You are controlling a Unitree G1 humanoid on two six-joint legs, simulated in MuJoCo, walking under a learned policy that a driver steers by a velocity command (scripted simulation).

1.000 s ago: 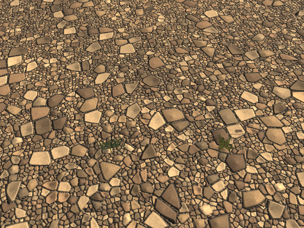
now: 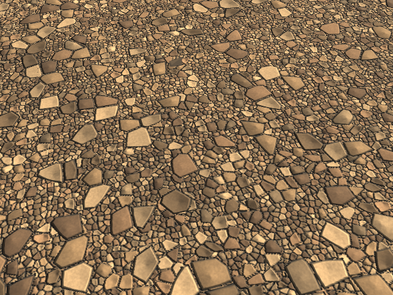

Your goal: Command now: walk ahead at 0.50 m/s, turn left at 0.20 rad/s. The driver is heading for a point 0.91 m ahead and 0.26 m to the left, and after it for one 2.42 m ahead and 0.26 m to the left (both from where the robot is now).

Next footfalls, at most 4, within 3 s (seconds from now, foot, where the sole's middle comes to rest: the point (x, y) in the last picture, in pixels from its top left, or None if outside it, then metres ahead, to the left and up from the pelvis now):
0.28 left None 0.32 0.16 -0.78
0.78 right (202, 252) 0.65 0.05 -0.78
1.20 left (132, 245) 0.67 0.31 -0.78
2.04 left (119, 210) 0.82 0.38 -0.78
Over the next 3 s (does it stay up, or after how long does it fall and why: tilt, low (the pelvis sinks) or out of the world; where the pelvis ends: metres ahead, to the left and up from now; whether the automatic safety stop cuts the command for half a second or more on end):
stays up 0.79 0.23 -0.01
